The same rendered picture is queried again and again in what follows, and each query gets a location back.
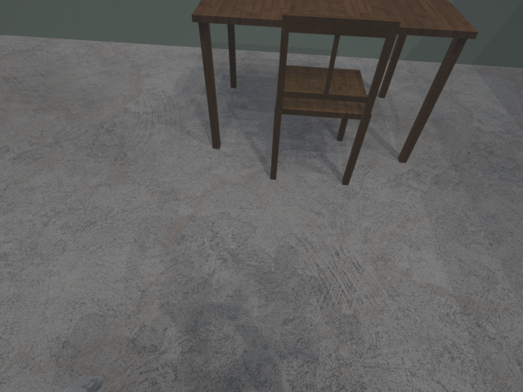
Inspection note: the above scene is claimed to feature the table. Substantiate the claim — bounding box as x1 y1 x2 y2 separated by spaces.
192 0 478 163

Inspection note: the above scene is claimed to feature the chair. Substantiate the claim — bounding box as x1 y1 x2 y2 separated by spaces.
270 13 400 185

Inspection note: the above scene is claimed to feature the left robot hand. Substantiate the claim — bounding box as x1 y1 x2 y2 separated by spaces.
63 376 104 392

